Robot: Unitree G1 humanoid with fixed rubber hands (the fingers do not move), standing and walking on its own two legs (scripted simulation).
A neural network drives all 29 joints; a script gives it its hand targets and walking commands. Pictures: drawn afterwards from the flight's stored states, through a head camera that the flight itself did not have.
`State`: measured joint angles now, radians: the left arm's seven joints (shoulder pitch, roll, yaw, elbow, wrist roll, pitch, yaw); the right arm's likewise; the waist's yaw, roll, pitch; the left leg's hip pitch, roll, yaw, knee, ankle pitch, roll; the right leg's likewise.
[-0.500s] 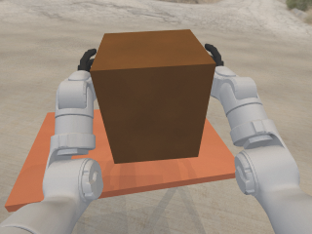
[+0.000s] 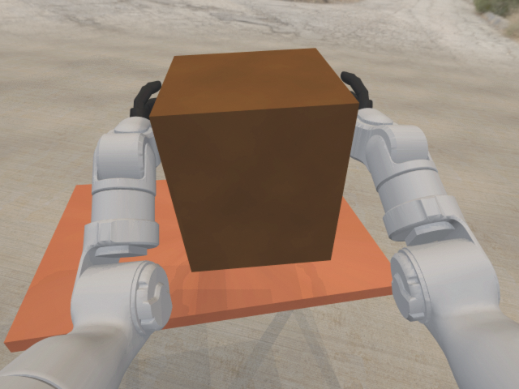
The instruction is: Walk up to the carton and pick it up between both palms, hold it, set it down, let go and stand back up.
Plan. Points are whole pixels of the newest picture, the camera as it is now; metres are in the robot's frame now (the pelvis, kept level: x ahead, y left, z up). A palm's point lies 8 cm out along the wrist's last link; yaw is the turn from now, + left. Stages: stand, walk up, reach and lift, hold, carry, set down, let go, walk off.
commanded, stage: hold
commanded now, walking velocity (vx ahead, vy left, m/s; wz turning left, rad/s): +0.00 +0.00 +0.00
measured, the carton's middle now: (253, 159) +0.36 +0.00 +0.24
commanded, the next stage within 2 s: set down in 0.30 s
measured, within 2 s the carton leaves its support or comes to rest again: neither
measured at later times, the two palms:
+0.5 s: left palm (138, 113) +0.37 +0.16 +0.30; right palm (356, 106) +0.37 -0.14 +0.33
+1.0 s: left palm (144, 150) +0.40 +0.17 +0.24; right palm (334, 154) +0.40 -0.13 +0.24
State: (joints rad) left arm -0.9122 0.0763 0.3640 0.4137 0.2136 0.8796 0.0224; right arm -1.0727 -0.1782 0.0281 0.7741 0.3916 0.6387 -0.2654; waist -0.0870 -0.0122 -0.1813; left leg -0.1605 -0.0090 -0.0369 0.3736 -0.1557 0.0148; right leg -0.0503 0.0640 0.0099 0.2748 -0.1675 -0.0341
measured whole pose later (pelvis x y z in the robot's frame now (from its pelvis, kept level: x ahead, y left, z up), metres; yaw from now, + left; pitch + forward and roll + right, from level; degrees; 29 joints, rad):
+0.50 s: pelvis +0.00 +0.00 +0.00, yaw +0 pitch -4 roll -1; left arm -0.98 0.09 0.41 0.46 0.22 0.80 0.02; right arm -1.13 -0.14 -0.07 0.82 0.31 0.57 -0.25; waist -0.08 -0.01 -0.17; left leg -0.15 -0.02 -0.04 0.36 -0.15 0.01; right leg -0.04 0.06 0.01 0.28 -0.18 -0.03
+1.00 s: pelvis +0.01 -0.01 +0.00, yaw +2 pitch -8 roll -1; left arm -0.85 0.05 0.37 0.42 0.29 0.59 -0.01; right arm -0.90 -0.03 -0.14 0.82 0.14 0.19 -0.16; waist -0.09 -0.09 0.00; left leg -0.05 -0.02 -0.06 0.36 -0.17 0.01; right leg 0.07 0.05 -0.03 0.26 -0.19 -0.04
